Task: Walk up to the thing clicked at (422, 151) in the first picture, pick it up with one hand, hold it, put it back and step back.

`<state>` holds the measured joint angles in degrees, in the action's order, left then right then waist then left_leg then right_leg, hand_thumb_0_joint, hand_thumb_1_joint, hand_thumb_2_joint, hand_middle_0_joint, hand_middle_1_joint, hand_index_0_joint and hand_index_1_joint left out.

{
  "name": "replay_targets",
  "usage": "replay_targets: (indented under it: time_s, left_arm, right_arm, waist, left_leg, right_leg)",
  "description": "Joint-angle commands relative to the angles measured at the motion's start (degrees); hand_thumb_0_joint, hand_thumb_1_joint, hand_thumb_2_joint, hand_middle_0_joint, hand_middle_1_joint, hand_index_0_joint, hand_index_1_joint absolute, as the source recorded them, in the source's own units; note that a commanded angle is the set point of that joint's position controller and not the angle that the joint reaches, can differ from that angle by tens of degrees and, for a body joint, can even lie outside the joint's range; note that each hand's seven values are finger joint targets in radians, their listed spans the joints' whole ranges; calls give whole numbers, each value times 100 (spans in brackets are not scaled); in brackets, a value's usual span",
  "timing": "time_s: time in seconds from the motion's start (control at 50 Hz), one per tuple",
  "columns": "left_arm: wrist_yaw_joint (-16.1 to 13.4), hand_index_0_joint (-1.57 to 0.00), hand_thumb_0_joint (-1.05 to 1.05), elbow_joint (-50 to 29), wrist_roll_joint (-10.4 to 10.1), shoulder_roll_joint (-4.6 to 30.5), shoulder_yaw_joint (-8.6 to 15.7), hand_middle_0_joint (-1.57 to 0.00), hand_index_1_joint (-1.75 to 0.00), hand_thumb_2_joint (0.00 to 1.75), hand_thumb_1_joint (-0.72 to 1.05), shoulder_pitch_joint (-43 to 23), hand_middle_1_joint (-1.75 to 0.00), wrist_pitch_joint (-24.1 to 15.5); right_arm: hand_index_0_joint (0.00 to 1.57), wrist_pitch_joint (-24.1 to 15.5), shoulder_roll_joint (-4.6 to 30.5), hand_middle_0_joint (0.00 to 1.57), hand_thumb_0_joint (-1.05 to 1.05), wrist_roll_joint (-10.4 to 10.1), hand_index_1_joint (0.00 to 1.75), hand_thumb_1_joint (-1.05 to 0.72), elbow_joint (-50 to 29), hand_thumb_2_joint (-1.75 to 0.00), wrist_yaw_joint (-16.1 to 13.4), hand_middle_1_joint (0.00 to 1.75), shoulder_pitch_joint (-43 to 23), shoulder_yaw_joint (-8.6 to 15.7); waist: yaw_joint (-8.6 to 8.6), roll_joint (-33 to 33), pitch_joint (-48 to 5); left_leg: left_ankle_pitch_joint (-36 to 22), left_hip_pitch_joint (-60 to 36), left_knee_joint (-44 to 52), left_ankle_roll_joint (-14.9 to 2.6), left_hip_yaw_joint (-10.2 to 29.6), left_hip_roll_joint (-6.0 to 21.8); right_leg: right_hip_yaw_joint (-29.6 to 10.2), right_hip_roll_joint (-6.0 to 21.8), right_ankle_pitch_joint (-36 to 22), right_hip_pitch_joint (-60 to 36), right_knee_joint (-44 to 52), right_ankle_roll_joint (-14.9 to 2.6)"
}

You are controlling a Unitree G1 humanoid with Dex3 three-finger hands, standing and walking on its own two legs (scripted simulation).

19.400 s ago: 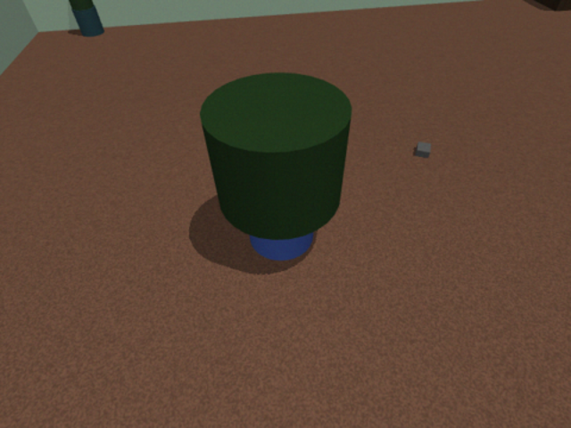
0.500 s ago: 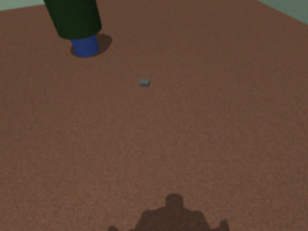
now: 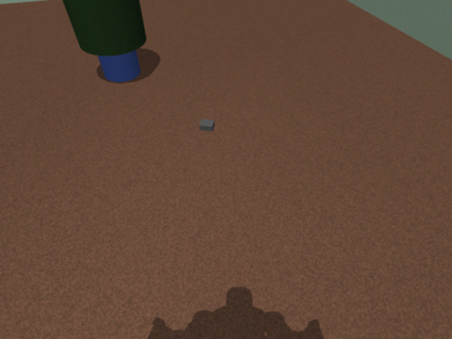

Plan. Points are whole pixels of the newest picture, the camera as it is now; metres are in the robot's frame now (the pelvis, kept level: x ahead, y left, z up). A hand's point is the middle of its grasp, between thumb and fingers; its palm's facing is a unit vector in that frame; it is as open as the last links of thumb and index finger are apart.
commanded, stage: walk up
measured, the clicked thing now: (207, 125) +1.53 +0.18 -0.75
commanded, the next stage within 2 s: stand in 0.20 s
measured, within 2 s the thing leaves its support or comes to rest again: neither
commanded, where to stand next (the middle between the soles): +0.07 -0.01 m, yaw -4 degrees
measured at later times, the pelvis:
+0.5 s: pelvis -0.01 -0.01 +0.01, yaw -1 degrees
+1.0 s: pelvis -0.02 -0.01 +0.01, yaw -1 degrees
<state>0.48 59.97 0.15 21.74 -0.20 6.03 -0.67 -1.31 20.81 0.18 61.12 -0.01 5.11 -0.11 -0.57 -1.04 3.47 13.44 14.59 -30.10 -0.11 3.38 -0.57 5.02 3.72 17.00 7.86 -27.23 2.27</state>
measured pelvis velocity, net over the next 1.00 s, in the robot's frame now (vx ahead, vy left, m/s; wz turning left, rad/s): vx -0.02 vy -0.01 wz -0.02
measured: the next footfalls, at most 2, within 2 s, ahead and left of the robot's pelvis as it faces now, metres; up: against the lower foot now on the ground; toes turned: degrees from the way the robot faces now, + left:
none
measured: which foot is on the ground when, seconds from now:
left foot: down 0.00-1.00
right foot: down 0.00-1.00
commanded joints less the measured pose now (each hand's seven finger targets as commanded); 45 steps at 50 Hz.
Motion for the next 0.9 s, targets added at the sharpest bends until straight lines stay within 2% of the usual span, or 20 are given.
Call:
replay_targets:
  time_s: [0.0, 0.08, 0.16, 0.18, 0.2, 0.22, 0.26, 0.34, 0.42, 0.46, 0.52, 0.54, 0.6, 0.64, 0.66, 0.7, 0.76, 0.78, 0.82, 0.88]
  left_arm:
    - [-42, -20, 0, -177, 20, 1240, 308, -20, -30, 90, 90, -175, -30, -100]
    - [-37, -20, 0, -81, 22, 1204, 310, -20, -30, 90, 90, -283, -30, -101]
    - [-34, -20, 0, -36, 31, 1215, 337, -20, -30, 90, 90, -366, -30, -91]
    - [-53, -20, 0, 0, 1, 1145, 273, -20, -30, 90, 90, -444, -30, -92]
    - [-75, -20, 0, 13, -19, 1159, 296, -20, -30, 90, 90, -384, -30, -87]
    - [-90, -20, 0, 58, -37, 1131, 284, -20, -30, 90, 90, -276, -30, -87]
    - [-105, -20, 0, 100, -24, 1168, 287, -20, -30, 90, 90, -342, -30, -91]
    - [-94, -20, 0, 182, -4, 1134, 279, -20, -30, 90, 90, -332, -30, -79]
    - [-84, -20, 0, 232, 14, 1129, 267, -20, -30, 90, 90, -373, -30, -78]
    - [-91, -20, 0, 246, 13, 1149, 277, -20, -30, 90, 90, -385, -30, -78]
    - [-78, -20, 0, 270, 31, 1116, 260, -20, -30, 90, 90, -358, -30, -86]
    - [-75, -20, 0, 270, 41, 1117, 269, -20, -30, 90, 90, -382, -30, -81]
    - [-76, -20, 0, 263, 41, 1134, 293, -20, -30, 90, 90, -331, -30, -84]
    - [-64, -20, 0, 266, 45, 1092, 287, -20, -30, 90, 90, -309, -30, -76]
    - [-66, -20, 0, 256, 38, 1099, 287, -20, -30, 90, 90, -293, -30, -81]
    - [-59, -20, 0, 266, 47, 1091, 287, -20, -30, 90, 90, -299, -30, -78]
    - [-51, -20, 0, 232, 39, 1088, 290, -20, -30, 90, 90, -314, -30, -73]
    - [-56, -20, 0, 231, 44, 1069, 287, -20, -30, 90, 90, -264, -30, -73]
    - [-55, -20, 0, 216, 46, 1104, 288, -20, -30, 90, 90, -280, -30, -76]
    - [-51, -20, 0, 229, 38, 1038, 274, -20, -30, 90, 90, -226, -30, -59]
  right_arm:
    - [20, -140, 1297, 20, 0, 5, 30, -90, -248, -90, -59, 30, -359, 280]
    - [20, -140, 1268, 20, 0, 8, 30, -90, -148, -90, -46, 30, -367, 252]
    - [20, -120, 1271, 20, 0, 20, 30, -90, -63, -90, -42, 30, -330, 250]
    - [20, -95, 1169, 20, 0, -2, 30, -90, -79, -90, -42, 30, -522, 238]
    - [20, -102, 1183, 20, 0, -3, 30, -90, -88, -90, -52, 30, -512, 245]
    - [20, -103, 1212, 20, 0, -1, 30, -90, -64, -90, -57, 30, -527, 257]
    - [20, -60, 1176, 20, 0, -22, 30, -90, -12, -90, -68, 30, -483, 251]
    - [20, -20, 1130, 20, 0, -28, 30, -90, 28, -90, -60, 30, -535, 241]
    - [20, 14, 1104, 20, 0, -14, 30, -90, 88, -90, -36, 30, -567, 235]
    - [20, 12, 1092, 20, 0, 10, 30, -90, 112, -90, -33, 30, -593, 244]
    - [20, 23, 1101, 20, 0, 25, 30, -90, 162, -90, -12, 30, -585, 258]
    - [20, 24, 1126, 20, 0, 25, 30, -90, 172, -90, -8, 30, -497, 265]
    - [20, 6, 1112, 20, 0, 36, 30, -90, 172, -90, 2, 30, -524, 272]
    - [20, -6, 1100, 20, 0, 48, 30, -90, 182, -90, -3, 30, -478, 262]
    - [20, -23, 1115, 20, 0, 42, 30, -90, 171, -90, -5, 30, -532, 272]
    - [20, -10, 1068, 20, 0, 47, 30, -90, 191, -90, 1, 30, -468, 254]
    - [20, -9, 1098, 20, 0, 40, 30, -90, 215, -90, 2, 30, -351, 253]
    - [20, -12, 1119, 20, 0, 45, 30, -90, 204, -90, -4, 30, -437, 269]
    - [20, -27, 1096, 20, 0, 44, 30, -90, 203, -90, -4, 30, -381, 261]
    - [20, -8, 1109, 20, 0, 40, 30, -90, 229, -90, -9, 30, -364, 247]
  waist:
    - [-41, 217, -552]
    - [-17, 163, -559]
    - [15, 52, -470]
    - [14, 191, -307]
    - [-22, 175, -598]
    - [-54, 195, -736]
    - [-6, 73, -716]
    - [9, 159, -780]
    - [46, 81, -564]
    - [18, 122, -576]
    - [28, 67, -338]
    - [63, 135, -359]
    - [9, 138, -396]
    - [3, 223, -360]
    - [-26, 184, -432]
    - [0, 131, -259]
    - [29, 185, -361]
    - [-19, 235, -436]
    - [16, 160, -506]
    - [4, 249, -354]
  left_leg:
    - [-863, -61, 698, -292, 596, 538]
    - [-1037, -169, 773, -246, 589, 519]
    - [-909, -197, 791, -224, 528, 461]
    - [-1717, -337, 921, -148, 602, 651]
    - [-2325, -646, 841, -140, 593, 715]
    - [-2682, -860, 719, -138, 557, 728]
    - [-2481, -743, 788, -106, 504, 689]
    - [-1995, -876, 1003, -75, 460, 701]
    - [-1282, -821, 1193, -36, 447, 667]
    - [-1274, -771, 1232, -31, 433, 676]
    - [-587, -629, 1342, 1, 431, 605]
    - [-446, -538, 1402, -20, 446, 627]
    - [-539, -540, 1426, -29, 460, 639]
    - [-376, -403, 1526, -23, 505, 658]
    - [-626, -480, 1489, -29, 508, 674]
    - [-287, -329, 1541, -5, 510, 633]
    - [-314, -403, 1520, -33, 510, 664]
    - [-422, -451, 1479, -37, 515, 671]
    - [-653, -524, 1455, -29, 495, 680]
    - [-321, -414, 1488, -36, 492, 655]
  right_leg:
    - [-429, 423, -432, -274, 629, -422]
    - [-411, 444, -586, -318, 762, -378]
    - [-410, 448, -357, -245, 875, -391]
    - [-496, 464, -933, -136, 890, -326]
    - [-464, 449, -1273, -267, 825, -295]
    - [-444, 460, -1614, -276, 822, -284]
    - [-452, 479, -1692, -480, 909, -262]
    - [-473, 450, -1265, -443, 1042, -260]
    - [-551, 439, -758, -200, 1243, -267]
    - [-580, 469, -709, -232, 1257, -281]
    - [-651, 462, -153, -11, 1427, -267]
    - [-609, 439, -173, -86, 1369, -269]
    - [-623, 449, -222, -108, 1334, -273]
    - [-585, 426, -224, -169, 1258, -277]
    - [-607, 449, -365, -190, 1248, -293]
    - [-601, 414, -59, -66, 1296, -264]
    - [-631, 429, -89, -87, 1269, -293]
    - [-637, 445, -190, -117, 1263, -298]
    - [-658, 462, -343, -133, 1250, -314]
    - [-638, 416, -148, -42, 1261, -307]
